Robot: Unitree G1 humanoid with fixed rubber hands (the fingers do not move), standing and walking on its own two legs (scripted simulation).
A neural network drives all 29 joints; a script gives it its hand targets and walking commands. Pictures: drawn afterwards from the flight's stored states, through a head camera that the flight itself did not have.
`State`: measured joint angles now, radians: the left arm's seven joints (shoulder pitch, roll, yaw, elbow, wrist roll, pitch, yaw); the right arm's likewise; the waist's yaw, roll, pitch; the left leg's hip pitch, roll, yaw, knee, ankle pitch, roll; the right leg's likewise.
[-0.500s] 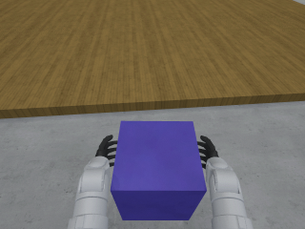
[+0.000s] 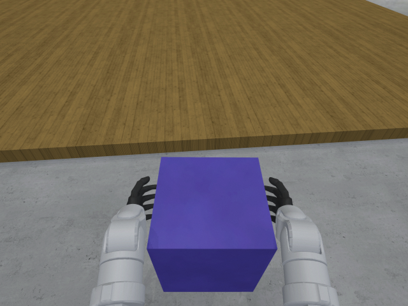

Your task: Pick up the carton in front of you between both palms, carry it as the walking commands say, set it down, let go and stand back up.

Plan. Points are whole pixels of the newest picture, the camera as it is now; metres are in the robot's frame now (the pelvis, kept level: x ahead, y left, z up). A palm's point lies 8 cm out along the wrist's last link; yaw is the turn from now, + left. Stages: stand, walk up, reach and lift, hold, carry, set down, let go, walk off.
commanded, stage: hold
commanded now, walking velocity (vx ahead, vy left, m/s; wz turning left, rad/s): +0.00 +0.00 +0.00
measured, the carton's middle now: (209, 227) +0.30 +0.00 -0.02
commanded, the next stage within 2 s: carry in 0.58 s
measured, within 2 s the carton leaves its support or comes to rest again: neither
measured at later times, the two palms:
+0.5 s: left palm (136, 209) +0.30 +0.15 +0.05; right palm (282, 209) +0.30 -0.15 +0.05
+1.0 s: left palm (143, 172) +0.39 +0.15 +0.06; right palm (273, 171) +0.39 -0.15 +0.07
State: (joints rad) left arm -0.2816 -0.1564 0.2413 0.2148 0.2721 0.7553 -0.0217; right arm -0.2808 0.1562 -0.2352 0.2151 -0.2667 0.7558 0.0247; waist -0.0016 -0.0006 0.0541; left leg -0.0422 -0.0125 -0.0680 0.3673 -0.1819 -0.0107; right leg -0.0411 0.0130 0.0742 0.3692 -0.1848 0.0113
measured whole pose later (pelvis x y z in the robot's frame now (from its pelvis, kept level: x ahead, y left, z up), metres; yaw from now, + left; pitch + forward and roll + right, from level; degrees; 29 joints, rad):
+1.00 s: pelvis +0.12 +0.00 -0.02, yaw -1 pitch +6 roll +1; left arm -0.13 -0.13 0.11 -0.24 0.12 1.12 0.09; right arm -0.16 0.13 -0.11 -0.20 -0.10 1.11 -0.07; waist 0.00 -0.04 -0.21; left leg -0.28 0.00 0.10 0.58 -0.39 0.01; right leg -0.31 -0.05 0.00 0.72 -0.42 0.01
